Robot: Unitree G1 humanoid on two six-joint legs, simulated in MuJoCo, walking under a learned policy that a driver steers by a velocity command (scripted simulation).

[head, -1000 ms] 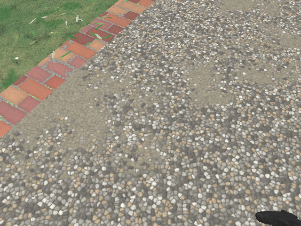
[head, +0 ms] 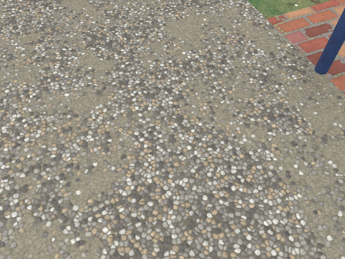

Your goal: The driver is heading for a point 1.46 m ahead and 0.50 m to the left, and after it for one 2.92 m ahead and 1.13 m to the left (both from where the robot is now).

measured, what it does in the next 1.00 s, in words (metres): steps on the spot, turning left: right foot, then left foot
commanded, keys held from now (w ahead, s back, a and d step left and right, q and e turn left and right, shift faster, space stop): shift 0.06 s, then q+shift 0.70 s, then shift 0.24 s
